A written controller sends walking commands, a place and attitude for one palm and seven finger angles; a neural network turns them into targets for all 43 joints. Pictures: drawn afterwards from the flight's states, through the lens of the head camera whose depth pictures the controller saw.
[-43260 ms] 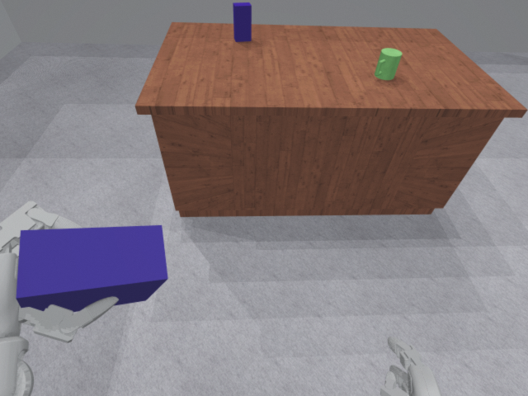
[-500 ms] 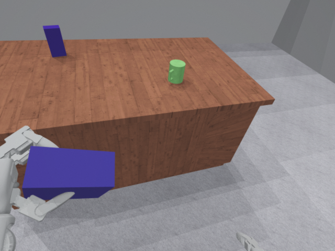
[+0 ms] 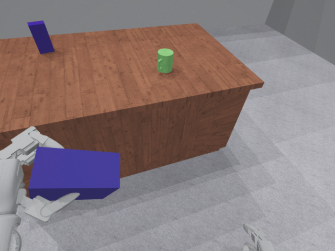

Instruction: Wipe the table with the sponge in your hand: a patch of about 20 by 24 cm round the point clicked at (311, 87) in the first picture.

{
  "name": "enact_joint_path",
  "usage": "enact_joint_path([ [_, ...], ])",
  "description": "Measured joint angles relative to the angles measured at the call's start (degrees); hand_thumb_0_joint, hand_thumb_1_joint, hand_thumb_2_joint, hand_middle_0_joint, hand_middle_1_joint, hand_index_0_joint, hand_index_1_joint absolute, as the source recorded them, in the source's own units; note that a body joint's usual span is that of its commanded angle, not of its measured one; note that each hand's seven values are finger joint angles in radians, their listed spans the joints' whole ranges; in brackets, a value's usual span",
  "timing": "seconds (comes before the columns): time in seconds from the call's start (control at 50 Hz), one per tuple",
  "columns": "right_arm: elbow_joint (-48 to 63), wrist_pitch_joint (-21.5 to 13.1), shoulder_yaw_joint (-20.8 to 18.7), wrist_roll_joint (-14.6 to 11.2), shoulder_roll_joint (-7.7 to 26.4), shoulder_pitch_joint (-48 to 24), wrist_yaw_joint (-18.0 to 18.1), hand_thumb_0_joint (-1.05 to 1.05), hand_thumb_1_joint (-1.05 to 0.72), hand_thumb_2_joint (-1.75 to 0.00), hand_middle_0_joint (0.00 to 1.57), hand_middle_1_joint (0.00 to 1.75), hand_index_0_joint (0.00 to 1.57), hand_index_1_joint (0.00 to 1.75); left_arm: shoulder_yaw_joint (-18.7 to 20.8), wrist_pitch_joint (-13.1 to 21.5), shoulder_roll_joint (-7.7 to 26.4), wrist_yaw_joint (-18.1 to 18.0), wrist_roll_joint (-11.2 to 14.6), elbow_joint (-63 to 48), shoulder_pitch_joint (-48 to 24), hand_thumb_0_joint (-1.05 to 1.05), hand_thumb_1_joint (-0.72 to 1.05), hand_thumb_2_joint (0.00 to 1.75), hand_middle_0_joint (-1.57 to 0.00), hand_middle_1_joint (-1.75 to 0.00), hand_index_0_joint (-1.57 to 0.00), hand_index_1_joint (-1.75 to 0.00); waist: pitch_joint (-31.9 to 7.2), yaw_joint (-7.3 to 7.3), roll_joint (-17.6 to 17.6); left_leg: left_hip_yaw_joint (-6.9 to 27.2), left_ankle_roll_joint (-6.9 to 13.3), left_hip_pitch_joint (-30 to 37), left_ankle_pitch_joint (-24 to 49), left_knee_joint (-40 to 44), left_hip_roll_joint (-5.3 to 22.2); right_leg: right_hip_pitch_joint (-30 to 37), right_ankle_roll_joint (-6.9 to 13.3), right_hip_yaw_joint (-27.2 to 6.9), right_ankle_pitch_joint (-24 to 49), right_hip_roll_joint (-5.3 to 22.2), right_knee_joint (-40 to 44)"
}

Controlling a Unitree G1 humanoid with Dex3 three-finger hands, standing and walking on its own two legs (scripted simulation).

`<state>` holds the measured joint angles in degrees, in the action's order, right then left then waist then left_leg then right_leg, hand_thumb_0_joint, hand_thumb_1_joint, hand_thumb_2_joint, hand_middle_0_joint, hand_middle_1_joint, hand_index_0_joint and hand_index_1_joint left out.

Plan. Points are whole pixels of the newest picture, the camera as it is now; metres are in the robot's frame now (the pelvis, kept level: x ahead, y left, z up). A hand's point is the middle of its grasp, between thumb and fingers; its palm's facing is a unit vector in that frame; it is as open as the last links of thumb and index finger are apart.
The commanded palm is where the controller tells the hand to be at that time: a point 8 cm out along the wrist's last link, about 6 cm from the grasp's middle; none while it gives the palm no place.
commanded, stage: stop stepping back and stand still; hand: left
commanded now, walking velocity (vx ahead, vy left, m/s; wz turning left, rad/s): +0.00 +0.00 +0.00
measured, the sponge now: (88, 177) +0.23 +0.17 +0.13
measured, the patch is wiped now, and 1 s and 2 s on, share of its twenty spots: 1.00 1.00 1.00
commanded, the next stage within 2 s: stand and wait in 0.52 s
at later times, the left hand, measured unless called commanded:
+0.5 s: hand (51, 154) +0.25 +0.23 +0.17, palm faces +0.35 -0.87 -0.35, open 10.2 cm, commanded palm +0.20 +0.28 +0.19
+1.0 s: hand (31, 165) +0.23 +0.25 +0.17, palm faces +0.37 -0.87 -0.34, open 10.2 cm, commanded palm +0.17 +0.29 +0.19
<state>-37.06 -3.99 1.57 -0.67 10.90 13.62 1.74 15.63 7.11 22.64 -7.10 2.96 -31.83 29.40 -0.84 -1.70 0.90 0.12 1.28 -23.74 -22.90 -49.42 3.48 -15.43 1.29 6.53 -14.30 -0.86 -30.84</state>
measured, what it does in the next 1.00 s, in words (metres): stands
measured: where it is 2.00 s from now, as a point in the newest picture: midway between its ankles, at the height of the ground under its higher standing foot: outside the picture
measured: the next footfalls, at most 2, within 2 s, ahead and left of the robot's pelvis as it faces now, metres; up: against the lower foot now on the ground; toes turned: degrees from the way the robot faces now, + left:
none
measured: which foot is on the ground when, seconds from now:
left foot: down 0.00-1.00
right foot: down 0.00-1.00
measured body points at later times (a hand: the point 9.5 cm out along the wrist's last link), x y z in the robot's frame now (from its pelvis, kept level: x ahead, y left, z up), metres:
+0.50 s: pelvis +0.04 -0.01 +0.01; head +0.05 +0.01 +0.46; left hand +0.22 +0.27 +0.19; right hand +0.24 -0.22 -0.06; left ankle +0.05 +0.12 -0.73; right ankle +0.02 -0.11 -0.73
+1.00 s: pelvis +0.01 +0.01 +0.01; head +0.02 +0.03 +0.46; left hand +0.20 +0.30 +0.18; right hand +0.19 -0.21 -0.06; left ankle +0.05 +0.12 -0.73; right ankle +0.02 -0.11 -0.73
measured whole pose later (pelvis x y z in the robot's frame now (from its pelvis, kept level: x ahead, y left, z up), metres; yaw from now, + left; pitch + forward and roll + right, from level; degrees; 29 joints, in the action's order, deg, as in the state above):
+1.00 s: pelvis +0.01 +0.01 +0.01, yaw +0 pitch -1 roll -2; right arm -34.1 -2.2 1.5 -1.0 11.3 10.8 2.6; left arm 17.2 8.2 21.2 -8.8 3.5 -27.6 27.8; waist 1.2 0.2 -0.7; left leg -0.5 0.5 -14.7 -12.0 -28.0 1.4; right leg -9.5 -0.5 2.3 -12.7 -0.1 -23.6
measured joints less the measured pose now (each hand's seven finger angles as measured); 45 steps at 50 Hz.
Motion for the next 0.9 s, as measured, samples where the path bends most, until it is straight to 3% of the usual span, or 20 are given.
enact_joint_path([
  [0.04, -1.6, 0.76, -0.86, -0.25, 0.65, -0.05, 0.16, 0.01, -0.9, -0.9, 0.2, 0.3, 0.2, 0.3, 0.24, 0.63, 0.05, 0.14, 0.38, -1.37, 0.53, 0.0, -0.53, 1.07, -0.74, -1.34, -0.73, -1.35, -0.12, 1.1, -1.15, 0.08, 0.14, -1.59, -1.11, -3.98, -1.03, 0.68, -0.13, -0.17, -1.37, 0.41, 0.05],
  [0.08, -1.54, 1.39, -1.21, -0.39, 1.04, 0.23, 0.58, 0.01, -0.9, -0.9, 0.2, 0.3, 0.2, 0.3, 1.84, 1.08, -0.09, -0.36, 0.78, -2.92, 1.39, 0.0, -0.54, 1.07, -0.74, -1.34, -0.74, -1.34, -0.49, 1.86, -2.88, -0.73, 0.48, 0.29, 1.0, 1.49, -1.13, 1.03, -0.25, -1.01, -2.24, 1.09, -0.38],
  [0.12, -0.09, 1.1, -1.51, -0.3, 2.34, 0.62, 1.37, 0.01, -0.9, -0.9, 0.2, 0.3, 0.2, 0.3, 3.02, 1.87, -0.54, -1.22, 1.02, -3.56, 1.14, 0.0, -0.54, 1.07, -0.74, -1.34, -0.74, -1.34, -0.6, 1.65, -2.31, 0.1, 0.77, 4.18, 3.74, 11.78, -0.43, 1.02, -0.65, -0.61, -3.76, 0.98, -2.34],
  [0.14, 0.14, 0.75, -1.94, -0.27, 2.67, 0.29, 1.82, 0.01, -0.9, -0.9, 0.2, 0.3, 0.2, 0.3, 3.37, 2.26, -0.65, -1.67, 1.09, -3.01, 0.16, 0.0, -0.54, 1.07, -0.74, -1.34, -0.74, -1.34, -0.36, 1.47, -2.13, 0.53, 0.18, 4.53, 4.37, 12.73, -0.6, 0.79, -0.95, -0.4, -4.79, 1.26, -3.86],
  [0.22, 0.88, -0.27, -1.79, -0.76, 1.37, -1.37, 2.28, 0.01, -0.9, -0.9, 0.2, 0.3, 0.2, 0.3, 3.94, 1.66, -1.09, -2.62, 0.81, 2.34, -4.17, 0.0, -0.54, 1.07, -0.74, -1.34, -0.73, -1.35, 0.49, 1.6, -3.51, -0.35, -1.49, 6.35, 5.8, 13.47, -2.35, 1.61, -0.99, -3.91, -5.23, 1.35, -4.54],
  [0.36, 2.25, -0.87, 0.09, -0.33, -0.73, -4.07, 0.3, 0.01, -0.9, -0.9, 0.2, 0.3, 0.2, 0.3, 1.3, 1.02, -2.35, -1.31, 0.5, 2.49, -2.88, 0.0, -0.53, 1.07, -0.73, -1.35, -0.73, -1.35, 0.79, 0.93, -1.8, 0.88, -2.38, 7.51, 6.64, 16.18, -1.18, 4.37, -0.14, -2.91, -3.75, -0.13, 1.03],
  [0.46, 3.12, 0.51, 0.23, -0.25, -1.01, -4.97, 0.33, 0.01, -0.9, -0.9, 0.2, 0.3, 0.2, 0.3, 0.69, 1.44, -1.69, -0.77, 0.69, 0.6, -0.27, 0.0, -0.54, 1.07, -0.73, -1.35, -0.73, -1.35, 1.58, 1.6, -2.01, 0.38, -2.29, 8.87, 7.35, 18.37, -1.41, 5.34, -0.39, -3.35, -3.17, 0.12, 2.7],
  [0.6, 3.55, 1.92, -0.12, -0.53, -0.15, -5.35, 0.83, 0.01, -0.9, -0.9, 0.2, 0.3, 0.2, 0.3, 2.27, 0.44, -1.17, -1.14, 0.95, 3.21, -1.96, 0.0, -0.54, 1.07, -0.73, -1.35, -0.73, -1.35, 2.57, 2.7, -1.37, -0.17, -1.96, 9.82, 8.2, 19.82, -1.46, 6.24, -0.76, -3.88, -1.93, 0.17, 4.46],
  [0.74, 3.62, 2.05, -0.29, -0.5, 0.48, -4.44, 0.81, 0.01, -0.9, -0.9, 0.2, 0.3, 0.2, 0.3, 0.89, -0.2, -2.36, -1.29, 0.79, 3.63, -2.41, 0.0, -0.53, 1.07, -0.73, -1.35, -0.73, -1.35, 2.4, 2.27, -1.74, -0.42, -1.54, 9.99, 9.05, 20.42, -1.66, 6.51, -1.12, -4.1, -0.82, 0.38, 5.41],
  [0.9, 3.4, 2.05, -0.22, -0.37, 0.52, -3.3, 0.87, 0.01, -0.9, -0.9, 0.2, 0.3, 0.2, 0.3, 1.11, 0.92, -1.26, -1.5, 0.67, 2.98, -1.37, 0.0, -0.54, 1.07, -0.73, -1.35, -0.73, -1.35, 2.01, 1.73, -1.89, -0.52, -1.08, 9.42, 10.32, 21.16, -1.9, 6.17, -1.5, -4.19, 0.76, 0.59, 6.65],
])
